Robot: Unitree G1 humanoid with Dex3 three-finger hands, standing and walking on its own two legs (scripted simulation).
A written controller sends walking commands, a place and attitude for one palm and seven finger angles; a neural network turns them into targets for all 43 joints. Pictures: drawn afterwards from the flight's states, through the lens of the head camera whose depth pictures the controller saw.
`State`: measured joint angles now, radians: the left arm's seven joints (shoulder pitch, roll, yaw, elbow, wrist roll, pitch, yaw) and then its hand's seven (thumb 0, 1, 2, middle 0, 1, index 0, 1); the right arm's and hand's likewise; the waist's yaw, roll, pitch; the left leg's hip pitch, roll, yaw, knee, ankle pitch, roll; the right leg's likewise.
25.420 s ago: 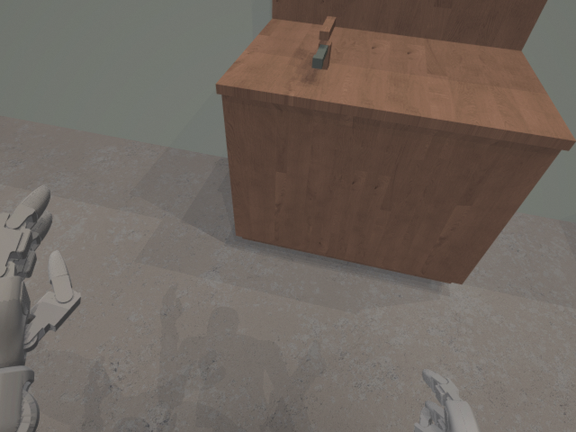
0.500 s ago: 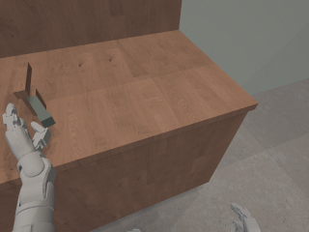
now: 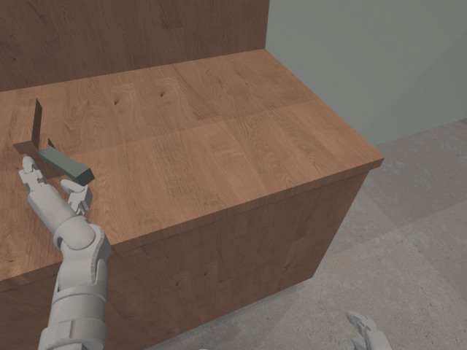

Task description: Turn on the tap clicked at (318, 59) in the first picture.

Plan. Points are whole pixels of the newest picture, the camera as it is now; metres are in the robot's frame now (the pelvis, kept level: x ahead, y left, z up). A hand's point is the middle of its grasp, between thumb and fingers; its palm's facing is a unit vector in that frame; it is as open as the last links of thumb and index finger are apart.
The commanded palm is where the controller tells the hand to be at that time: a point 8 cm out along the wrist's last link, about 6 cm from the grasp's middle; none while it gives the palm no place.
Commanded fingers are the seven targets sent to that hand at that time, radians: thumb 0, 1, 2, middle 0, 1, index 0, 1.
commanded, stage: push the lever round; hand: left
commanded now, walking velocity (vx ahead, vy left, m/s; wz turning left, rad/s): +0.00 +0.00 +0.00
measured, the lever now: (81, 175) +0.38 +0.29 +0.10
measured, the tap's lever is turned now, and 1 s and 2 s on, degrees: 35 57 76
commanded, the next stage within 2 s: lift the hand up off the lever in 1.52 s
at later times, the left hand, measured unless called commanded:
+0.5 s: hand (104, 179) +0.38 +0.26 +0.10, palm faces +0.83 -0.56 -0.04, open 7.8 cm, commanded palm +0.33 +0.26 +0.10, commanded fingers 0.00 0.90 0.90 -0.15 -0.15 -0.15 -0.15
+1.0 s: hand (113, 171) +0.40 +0.25 +0.10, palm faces +0.87 -0.49 -0.06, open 7.7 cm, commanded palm +0.35 +0.25 +0.10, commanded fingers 0.00 0.90 0.90 -0.15 -0.15 -0.15 -0.15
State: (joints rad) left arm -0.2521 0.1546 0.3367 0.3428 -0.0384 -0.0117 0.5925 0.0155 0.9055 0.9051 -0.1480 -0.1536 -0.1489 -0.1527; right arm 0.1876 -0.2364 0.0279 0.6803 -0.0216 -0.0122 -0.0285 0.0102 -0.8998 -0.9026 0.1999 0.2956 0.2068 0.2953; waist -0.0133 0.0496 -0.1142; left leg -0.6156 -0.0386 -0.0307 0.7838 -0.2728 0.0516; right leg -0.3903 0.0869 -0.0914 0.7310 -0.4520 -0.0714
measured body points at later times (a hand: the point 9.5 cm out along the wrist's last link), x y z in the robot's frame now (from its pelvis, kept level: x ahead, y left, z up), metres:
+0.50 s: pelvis +0.00 -0.01 +0.00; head +0.01 -0.01 +0.45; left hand +0.33 +0.28 +0.10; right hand +0.15 -0.25 -0.11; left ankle +0.07 +0.08 -0.71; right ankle -0.05 -0.08 -0.71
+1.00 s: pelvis +0.00 -0.02 +0.00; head +0.02 -0.02 +0.45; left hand +0.35 +0.27 +0.10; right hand +0.13 -0.26 -0.12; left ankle +0.07 +0.08 -0.71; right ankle -0.05 -0.08 -0.71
